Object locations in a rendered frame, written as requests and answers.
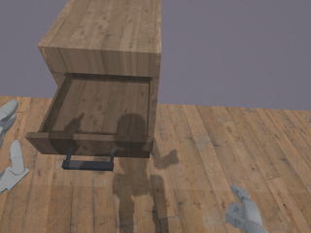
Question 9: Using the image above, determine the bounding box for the cabinet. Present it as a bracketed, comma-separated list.
[37, 0, 161, 153]

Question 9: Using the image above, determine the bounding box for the handle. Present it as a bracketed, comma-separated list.
[61, 147, 115, 172]

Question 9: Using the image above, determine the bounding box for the drawer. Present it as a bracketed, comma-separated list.
[24, 72, 154, 158]

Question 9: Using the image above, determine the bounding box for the right robot forearm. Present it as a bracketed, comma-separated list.
[244, 223, 268, 233]

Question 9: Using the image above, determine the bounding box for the robot left hand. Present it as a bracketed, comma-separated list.
[0, 99, 29, 195]

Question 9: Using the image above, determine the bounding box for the robot right hand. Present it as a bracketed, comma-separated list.
[225, 184, 263, 232]

